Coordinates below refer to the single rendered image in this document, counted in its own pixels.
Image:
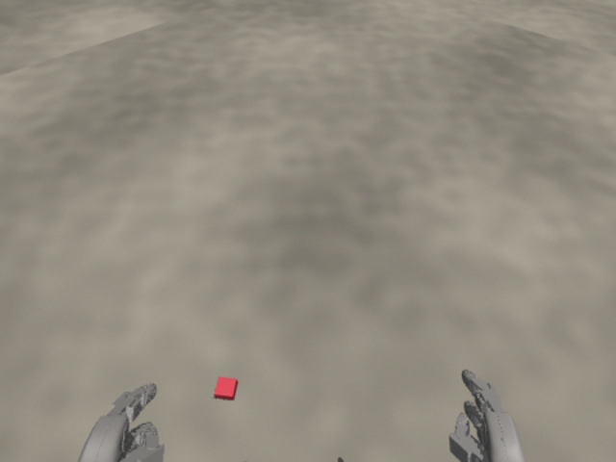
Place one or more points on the right robot hand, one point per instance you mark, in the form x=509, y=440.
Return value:
x=496, y=430

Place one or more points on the small box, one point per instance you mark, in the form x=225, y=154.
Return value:
x=226, y=388

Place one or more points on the left robot hand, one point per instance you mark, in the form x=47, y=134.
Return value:
x=109, y=440

